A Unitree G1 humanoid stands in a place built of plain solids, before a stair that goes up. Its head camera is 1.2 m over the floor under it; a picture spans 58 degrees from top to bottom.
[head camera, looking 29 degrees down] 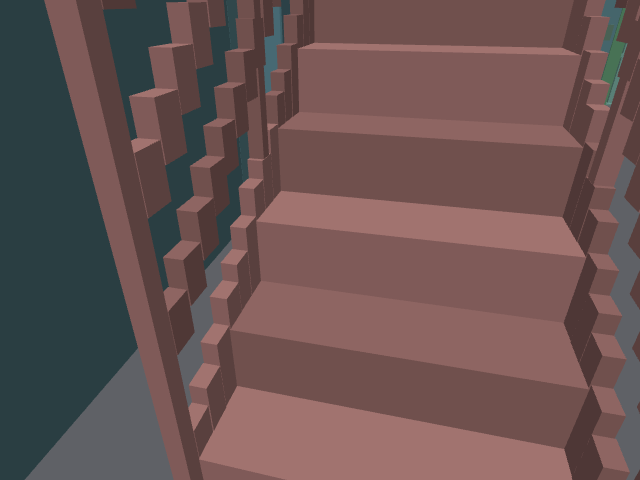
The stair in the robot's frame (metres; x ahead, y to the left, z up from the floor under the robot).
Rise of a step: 0.21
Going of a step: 0.24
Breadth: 0.98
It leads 13 degrees to the right of straight ahead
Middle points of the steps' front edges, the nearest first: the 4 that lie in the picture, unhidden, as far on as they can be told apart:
0.80 -0.19 0.42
1.03 -0.24 0.63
1.26 -0.30 0.85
1.50 -0.35 1.06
